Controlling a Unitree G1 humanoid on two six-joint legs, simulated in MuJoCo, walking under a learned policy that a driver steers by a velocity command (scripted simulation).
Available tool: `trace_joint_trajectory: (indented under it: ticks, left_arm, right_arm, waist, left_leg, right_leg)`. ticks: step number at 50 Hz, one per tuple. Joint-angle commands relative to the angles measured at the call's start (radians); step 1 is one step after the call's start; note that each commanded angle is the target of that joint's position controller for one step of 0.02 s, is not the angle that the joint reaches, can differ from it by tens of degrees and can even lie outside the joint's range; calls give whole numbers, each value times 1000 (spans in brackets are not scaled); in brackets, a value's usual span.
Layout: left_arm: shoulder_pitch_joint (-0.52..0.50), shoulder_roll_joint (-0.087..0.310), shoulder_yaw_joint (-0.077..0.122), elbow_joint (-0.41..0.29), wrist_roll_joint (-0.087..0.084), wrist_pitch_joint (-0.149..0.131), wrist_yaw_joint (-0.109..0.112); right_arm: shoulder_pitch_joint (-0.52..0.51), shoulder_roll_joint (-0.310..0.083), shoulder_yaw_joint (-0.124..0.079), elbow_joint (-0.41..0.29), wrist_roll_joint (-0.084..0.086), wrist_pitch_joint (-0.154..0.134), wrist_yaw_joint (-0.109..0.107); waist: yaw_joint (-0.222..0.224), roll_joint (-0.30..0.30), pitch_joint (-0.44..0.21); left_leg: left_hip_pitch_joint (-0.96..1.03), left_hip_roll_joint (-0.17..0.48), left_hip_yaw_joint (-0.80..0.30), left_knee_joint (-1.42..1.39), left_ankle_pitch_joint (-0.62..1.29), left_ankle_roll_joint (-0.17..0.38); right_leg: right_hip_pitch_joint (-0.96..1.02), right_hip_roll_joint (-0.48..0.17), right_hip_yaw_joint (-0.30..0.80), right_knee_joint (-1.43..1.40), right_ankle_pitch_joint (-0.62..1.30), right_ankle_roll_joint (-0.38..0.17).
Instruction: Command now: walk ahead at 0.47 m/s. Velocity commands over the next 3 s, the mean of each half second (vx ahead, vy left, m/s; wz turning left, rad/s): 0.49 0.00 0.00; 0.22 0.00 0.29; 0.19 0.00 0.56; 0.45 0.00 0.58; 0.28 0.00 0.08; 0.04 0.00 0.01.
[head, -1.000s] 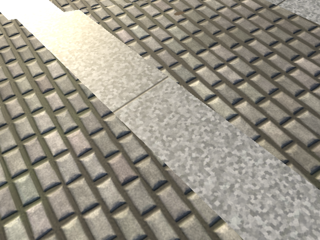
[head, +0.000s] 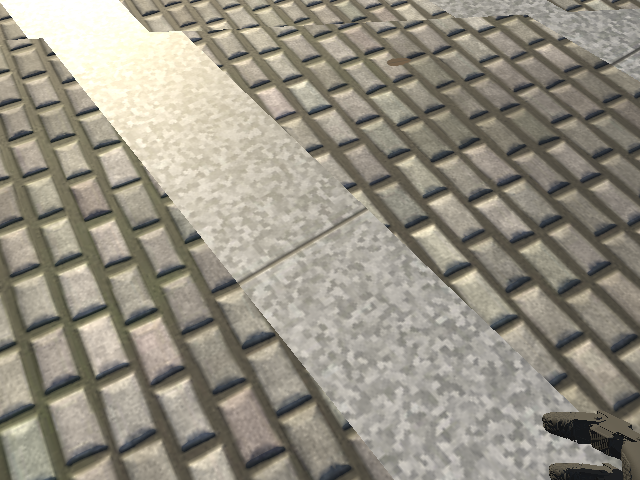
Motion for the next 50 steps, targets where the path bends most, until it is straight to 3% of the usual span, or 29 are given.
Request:
trace_joint_trajectory:
  ticks: [1, 2, 3, 4, 5, 7, 11, 15, 19, 22, 24, 25, 26, 27, 28, 29, 30, 31, 32, 33, 34, 36, 41, 45, 48, 49, 50]
  left_arm:
    - [7, 117, 17, -101, -37, -50, -11]
    - [-92, 144, 22, -133, -51, -57, -12]
    - [-133, 133, 21, -141, -36, -58, -6]
    - [-125, 127, 28, -135, -19, -49, -1]
    - [-94, 109, 27, -124, -14, -36, 0]
    - [-81, 82, 23, -117, -9, -15, 3]
    - [-230, 88, 23, -168, 8, -14, 8]
    - [-364, 58, 9, -200, 4, -34, -6]
    - [-488, 51, -2, -244, -8, -46, -31]
    - [-528, 66, -2, -275, -12, -54, -51]
    - [-471, 97, 8, -267, -12, -58, -57]
    - [-373, 124, 23, -241, -10, -60, -55]
    - [-209, 178, 49, -192, -6, -59, -46]
    - [-51, 260, 68, -167, 19, -56, -36]
    - [-41, 289, 71, -152, 23, -50, -41]
    - [-66, 180, 43, -169, 14, -48, -40]
    - [-143, 145, 30, -181, 17, -48, -36]
    - [-206, 125, 24, -185, 19, -49, -37]
    - [-253, 101, 19, -184, 16, -50, -39]
    - [-280, 87, 15, -179, 24, -54, -38]
    - [-299, 83, 15, -173, 29, -59, -37]
    - [-338, 112, 23, -163, 32, -61, -28]
    - [-353, 146, 33, -140, 22, -24, 13]
    - [-336, 169, 42, -118, 7, 10, 21]
    - [-347, 185, 51, -116, -12, 32, 24]
    - [-359, 182, 52, -117, -20, 38, 27]
    - [-333, 167, 50, -108, -20, 41, 28]
  right_arm:
    - [363, -186, -59, 57, 2, 5, -7]
    - [290, -155, -51, 46, 2, 3, -8]
    - [230, -137, -45, 43, -9, -3, -5]
    - [191, -110, -39, 40, -23, -13, -3]
    - [172, -101, -38, 42, -29, -18, -1]
    - [179, -101, -39, 59, -21, -30, 0]
    - [246, -144, -47, 93, -15, -31, -20]
    - [319, -169, -49, 119, -3, -18, -35]
    - [406, -179, -50, 157, 4, 3, -37]
    - [434, -188, -54, 175, 6, 24, -40]
    - [416, -203, -59, 174, 7, 34, -44]
    - [392, -208, -59, 169, 7, 39, -45]
    - [388, -182, -48, 160, 0, 41, -46]
    - [404, -119, -24, 123, -20, 34, -49]
    - [514, -30, 1, 130, -16, 12, -43]
    - [459, -148, -25, 145, 9, 0, -41]
    - [390, -172, -35, 128, 29, -5, -40]
    - [354, -158, -35, 126, 23, -1, -47]
    - [340, -150, -42, 125, 14, 12, -52]
    - [364, -132, -43, 132, 15, 31, -53]
    - [388, -107, -41, 139, 14, 49, -55]
    - [380, -89, -41, 115, 7, 74, -61]
    - [269, -75, -40, 41, -2, 83, -43]
    - [193, -91, -52, -18, -4, 93, -20]
    - [187, -103, -65, -53, -3, 101, -5]
    - [214, -104, -70, -53, -2, 100, -3]
    - [268, -130, -84, -44, -6, 96, -9]
  waist:
    - [-174, 200, -295]
    - [-151, 126, -161]
    - [-112, 49, -86]
    - [-72, 62, -71]
    - [-45, 88, -71]
    - [-28, 88, -58]
    - [-60, 44, -2]
    - [-115, 32, 10]
    - [-166, 34, 34]
    - [-160, 56, 31]
    - [-115, 86, -10]
    - [-53, 90, -73]
    - [20, 74, -190]
    - [58, -52, -350]
    - [-6, -293, -447]
    - [36, -169, -391]
    - [21, -123, -262]
    - [-12, -43, -205]
    - [-41, -36, -149]
    - [-73, -66, -139]
    - [-91, -79, -135]
    - [-114, -94, -107]
    - [-81, -92, -111]
    - [-54, -77, -93]
    - [-66, -85, -79]
    - [-86, -76, -87]
    - [-109, -38, -117]
  left_leg:
    - [808, 374, -787, -354, -472, 224]
    - [642, 344, -632, -369, -426, 190]
    - [482, 307, -516, -393, -302, 176]
    - [385, 264, -429, -412, -207, 160]
    - [323, 239, -378, -440, -174, 160]
    - [261, 223, -313, -483, -128, 180]
    - [296, 219, -244, -525, -50, 191]
    - [355, 187, -155, -515, 24, 150]
    - [474, 219, -147, -469, 49, 148]
    - [583, 266, -165, -399, 140, 136]
    - [621, 274, -164, -319, 324, 115]
    - [610, 246, -132, -202, 497, 96]
    - [523, 192, -89, -6, 535, 65]
    - [261, 106, -38, 331, 270, 10]
    - [-61, -68, -91, 606, -472, -44]
    - [-139, -24, -213, 706, -506, -43]
    - [-161, 13, -198, 707, -447, -43]
    - [-133, 57, -174, 654, -388, -54]
    - [-102, 82, -162, 592, -346, -65]
    - [-31, 99, -161, 558, -305, -72]
    - [19, 93, -147, 536, -273, -84]
    - [20, 89, -127, 466, -217, -105]
    - [42, 103, -77, 218, 4, -110]
    - [29, 97, -51, 116, -30, -84]
    - [44, 77, -23, 45, -119, -46]
    - [95, 56, -2, -29, -81, -25]
    - [208, 25, 0, -121, 41, 5]
  right_leg:
    - [-727, 30, 111, 702, -45, -26]
    - [-743, -23, 70, 680, 41, -44]
    - [-703, -70, 50, 617, 123, -47]
    - [-636, -107, 57, 557, 175, -49]
    - [-579, -123, 62, 532, 203, -46]
    - [-560, -133, 48, 485, 225, -31]
    - [-699, -148, 41, 288, 412, 14]
    - [-678, -110, -3, 33, 594, 23]
    - [-690, -78, -24, -102, 584, 16]
    - [-695, -57, -25, -161, 474, -17]
    - [-593, -25, -46, -187, 396, -49]
    - [-446, 8, -76, -218, 399, -76]
    - [-190, -1, -69, -206, 432, -114]
    - [148, -219, 196, -170, 521, -203]
    - [374, -400, 606, -268, 561, -342]
    - [329, -377, 543, -280, 645, -309]
    - [195, -350, 349, -274, 840, -276]
    - [78, -302, 236, -287, 940, -247]
    - [-22, -271, 163, -320, 962, -227]
    - [-100, -251, 110, -356, 961, -212]
    - [-158, -240, 68, -383, 986, -217]
    - [-215, -236, -6, -418, 1019, -231]
    - [-185, -220, -137, -440, 897, -214]
    - [-106, -258, -148, -388, 805, -204]
    - [-75, -287, -137, -288, 783, -175]
    - [-78, -272, -154, -220, 795, -148]
    - [-108, -223, -187, -98, 797, -102]
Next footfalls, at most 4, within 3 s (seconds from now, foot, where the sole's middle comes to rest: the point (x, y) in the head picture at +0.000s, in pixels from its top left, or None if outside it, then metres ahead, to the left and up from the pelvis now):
0.52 right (421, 476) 0.46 -0.14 -0.75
1.02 left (302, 423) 0.55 0.10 -0.75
1.44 right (406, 399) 0.62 -0.11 -0.75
1.88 left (218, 356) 0.69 0.30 -0.75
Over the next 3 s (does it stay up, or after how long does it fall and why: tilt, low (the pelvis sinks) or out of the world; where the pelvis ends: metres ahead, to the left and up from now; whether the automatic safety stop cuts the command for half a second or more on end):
stays up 0.89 0.41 0.02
